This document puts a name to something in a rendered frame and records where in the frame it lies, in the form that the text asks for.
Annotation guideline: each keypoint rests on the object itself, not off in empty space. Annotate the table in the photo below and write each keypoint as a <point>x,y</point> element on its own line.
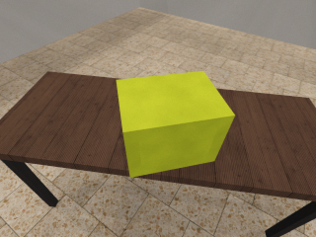
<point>73,121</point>

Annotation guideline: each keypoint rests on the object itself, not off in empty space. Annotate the carton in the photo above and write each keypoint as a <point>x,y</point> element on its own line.
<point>171,121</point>

